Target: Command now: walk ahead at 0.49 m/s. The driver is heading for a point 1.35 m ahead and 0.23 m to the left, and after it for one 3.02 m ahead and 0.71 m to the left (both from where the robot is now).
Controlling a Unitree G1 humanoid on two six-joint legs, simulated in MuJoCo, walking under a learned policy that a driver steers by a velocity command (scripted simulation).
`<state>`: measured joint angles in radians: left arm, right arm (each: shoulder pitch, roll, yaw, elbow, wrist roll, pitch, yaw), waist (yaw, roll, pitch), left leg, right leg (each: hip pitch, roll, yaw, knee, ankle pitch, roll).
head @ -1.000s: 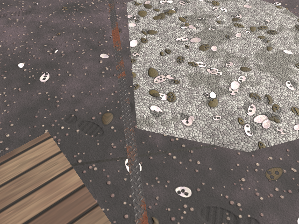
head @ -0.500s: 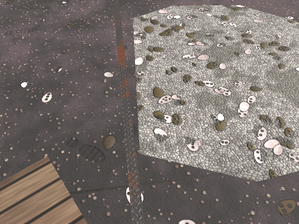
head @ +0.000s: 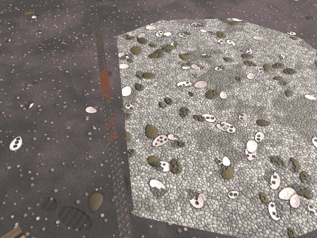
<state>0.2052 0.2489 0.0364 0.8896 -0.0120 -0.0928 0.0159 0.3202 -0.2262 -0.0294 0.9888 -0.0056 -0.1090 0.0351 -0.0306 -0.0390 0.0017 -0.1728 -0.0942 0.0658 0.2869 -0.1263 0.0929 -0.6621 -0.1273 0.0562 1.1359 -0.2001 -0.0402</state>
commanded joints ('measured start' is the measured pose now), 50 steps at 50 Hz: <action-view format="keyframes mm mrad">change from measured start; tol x16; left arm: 1 33 45 13 -42 12 4 7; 10 -250 44 3 -134 -10 -17 -36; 17 252 185 56 -21 21 -16 -41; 22 -48 57 7 -45 38 -18 -42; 50 37 37 8 118 15 74 13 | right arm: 1 -41 -132 -21 -55 2 -18 -20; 13 76 -178 -34 -6 20 40 -44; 16 252 18 33 -14 -6 24 -36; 20 26 -137 -18 -43 19 28 -55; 50 -92 -77 -29 53 8 86 -79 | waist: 1 47 74 55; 12 -14 108 63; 14 93 102 -82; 16 76 -277 -391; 17 120 -151 -441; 21 7 -17 -133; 50 31 55 -16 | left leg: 1 -106 280 -207 -204 73 171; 10 146 328 -180 -113 62 112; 14 167 243 -120 259 535 25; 15 -24 169 -66 557 282 -25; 16 -400 3 -53 912 -467 -95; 18 -489 76 -199 1043 -453 -84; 34 19 191 -119 148 55 -64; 38 -135 185 -141 99 -116 -52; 50 -37 153 -103 166 111 -61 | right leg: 1 -20 -42 2 -144 162 27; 12 87 65 -56 -636 154 -13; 14 395 115 -95 -693 267 -60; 16 1057 -325 435 -644 814 -320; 22 457 -113 83 -833 735 -194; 26 385 -78 -10 -850 756 -201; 35 264 55 16 -828 -196 -50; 50 463 99 -75 -718 123 -10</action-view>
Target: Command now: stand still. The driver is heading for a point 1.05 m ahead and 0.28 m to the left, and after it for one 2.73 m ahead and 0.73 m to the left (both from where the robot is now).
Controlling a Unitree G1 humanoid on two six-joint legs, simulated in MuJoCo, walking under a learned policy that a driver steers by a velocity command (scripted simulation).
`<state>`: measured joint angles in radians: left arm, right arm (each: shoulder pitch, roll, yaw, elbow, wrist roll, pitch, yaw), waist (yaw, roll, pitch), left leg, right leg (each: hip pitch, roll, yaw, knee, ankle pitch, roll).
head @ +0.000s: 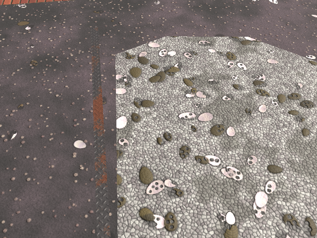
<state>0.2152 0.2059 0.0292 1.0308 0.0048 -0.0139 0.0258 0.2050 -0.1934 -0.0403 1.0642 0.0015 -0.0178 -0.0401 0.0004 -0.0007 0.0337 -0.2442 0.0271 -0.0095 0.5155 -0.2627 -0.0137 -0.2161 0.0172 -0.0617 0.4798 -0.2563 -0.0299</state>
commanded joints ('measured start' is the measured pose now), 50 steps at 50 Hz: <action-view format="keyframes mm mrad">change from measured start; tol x16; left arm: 1 29 79 15 -18 -2 -3 4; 26 159 174 60 53 -21 -32 16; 50 -326 51 25 -164 -32 -76 -47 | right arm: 1 23 -108 -18 -18 1 -3 -4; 27 -52 -61 -20 -27 26 -44 17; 31 0 -57 -30 -10 32 -69 28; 36 433 -229 -75 92 14 -74 33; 40 159 -119 -21 12 3 -112 55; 50 308 -136 -13 12 -1 -89 19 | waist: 1 0 13 -45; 25 50 -178 116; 34 -106 -45 16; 36 -149 341 -44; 40 -22 74 69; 50 -75 83 94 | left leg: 1 35 30 -26 -62 247 45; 20 39 -6 9 -89 52 34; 23 -131 -54 67 53 -307 61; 28 -369 66 -19 426 -265 105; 33 142 -62 156 21 2 74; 34 230 -56 129 -11 -6 74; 37 370 420 -753 -376 -451 341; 38 320 389 -670 -373 -479 303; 44 205 192 -169 -390 176 181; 50 194 178 -65 -430 265 181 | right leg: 1 18 -46 43 -62 181 -19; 19 3 -55 55 -90 100 -14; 25 -24 -337 477 -336 -632 -212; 28 35 -395 524 -354 -467 -226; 33 -181 -182 173 -189 -265 -127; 38 -760 -81 149 801 -185 -67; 50 -504 -90 22 183 321 -1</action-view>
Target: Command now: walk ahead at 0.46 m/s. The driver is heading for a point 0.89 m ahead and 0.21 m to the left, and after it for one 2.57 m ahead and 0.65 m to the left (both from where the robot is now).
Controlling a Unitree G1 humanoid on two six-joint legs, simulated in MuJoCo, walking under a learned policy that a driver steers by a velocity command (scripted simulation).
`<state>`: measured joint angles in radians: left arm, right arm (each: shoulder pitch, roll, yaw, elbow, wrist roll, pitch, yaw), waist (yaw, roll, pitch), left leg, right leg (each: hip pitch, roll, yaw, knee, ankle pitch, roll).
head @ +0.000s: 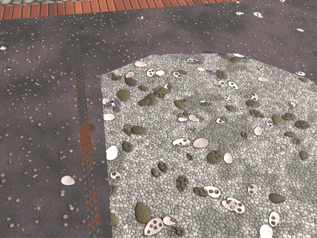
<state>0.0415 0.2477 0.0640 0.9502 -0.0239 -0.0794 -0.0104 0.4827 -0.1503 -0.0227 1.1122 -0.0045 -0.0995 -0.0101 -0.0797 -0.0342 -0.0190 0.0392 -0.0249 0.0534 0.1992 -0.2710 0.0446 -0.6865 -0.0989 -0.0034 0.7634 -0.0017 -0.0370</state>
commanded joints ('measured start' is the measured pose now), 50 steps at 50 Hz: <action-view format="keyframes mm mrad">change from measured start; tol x32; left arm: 1 -178 12 -12 -93 -6 -11 -16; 7 -180 69 0 -130 -7 -30 -45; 11 386 266 68 19 22 -17 -26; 50 21 93 20 -129 36 -28 33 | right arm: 1 45 -178 -32 -32 8 -5 -11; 32 -575 -140 -35 -312 32 3 40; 39 -49 -367 -121 -214 28 13 49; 50 -184 -259 -82 -285 18 2 5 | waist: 1 -1 116 157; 9 217 183 -76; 11 178 -218 -407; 21 55 -9 53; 34 127 -32 90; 39 -6 308 -347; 50 66 81 24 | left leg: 1 -71 237 -120 -112 278 124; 9 1 238 -31 395 972 56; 11 -620 -29 -77 1087 -212 -31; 13 -800 53 -171 1242 -201 13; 34 -692 102 -36 351 216 42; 37 -203 12 0 337 203 116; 39 367 384 -852 111 -22 359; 50 -252 167 -330 -25 273 213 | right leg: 1 -30 30 -39 -130 72 2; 9 533 139 -96 -234 -49 -125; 11 1171 -310 682 -369 -340 -353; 19 448 -125 197 -637 -70 -221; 33 762 -171 15 -581 48 -137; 37 677 -98 -119 -96 492 -51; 39 23 166 -17 550 -515 42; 40 -98 100 101 628 -500 7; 50 37 12 67 23 -44 64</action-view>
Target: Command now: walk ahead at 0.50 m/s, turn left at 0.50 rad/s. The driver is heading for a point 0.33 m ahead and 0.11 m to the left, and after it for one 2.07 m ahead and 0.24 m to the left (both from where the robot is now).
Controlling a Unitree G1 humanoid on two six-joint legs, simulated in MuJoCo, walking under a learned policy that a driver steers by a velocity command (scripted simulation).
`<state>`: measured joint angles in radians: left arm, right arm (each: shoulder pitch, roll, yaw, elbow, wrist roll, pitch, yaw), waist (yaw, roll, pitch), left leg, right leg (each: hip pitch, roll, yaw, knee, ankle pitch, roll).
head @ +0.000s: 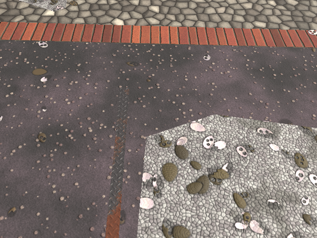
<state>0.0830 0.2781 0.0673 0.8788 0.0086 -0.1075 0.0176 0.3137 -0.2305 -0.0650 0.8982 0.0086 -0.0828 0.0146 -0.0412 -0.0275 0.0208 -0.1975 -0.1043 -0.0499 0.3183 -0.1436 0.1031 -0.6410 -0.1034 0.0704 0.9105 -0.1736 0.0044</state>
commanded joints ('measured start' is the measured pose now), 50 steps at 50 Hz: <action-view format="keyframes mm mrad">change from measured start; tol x32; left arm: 1 -55 56 15 -69 1 -2 1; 50 110 68 1 -53 -10 39 -22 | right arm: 1 -2 -176 -39 -70 5 -11 -25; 50 -54 -169 -31 -170 -11 -21 0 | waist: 1 17 85 -10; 12 58 153 -68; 15 110 -319 -426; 34 114 -52 42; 40 -72 274 -452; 50 59 84 -14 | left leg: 1 -26 229 -211 -140 124 138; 12 103 222 -343 142 242 63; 15 -532 30 -120 898 -462 -65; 17 -610 142 -101 991 -318 -71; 35 -394 161 75 240 22 -39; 38 154 131 79 191 83 39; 40 630 528 -676 30 -16 266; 50 27 326 -92 -190 178 152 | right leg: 1 10 32 -8 -196 189 24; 11 195 106 -6 -484 126 -14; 15 1099 -353 692 -560 -107 -301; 21 498 -156 156 -737 29 -186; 37 660 -143 -126 -475 631 -124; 40 -35 116 -53 349 -402 -10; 50 -49 -61 -19 40 71 12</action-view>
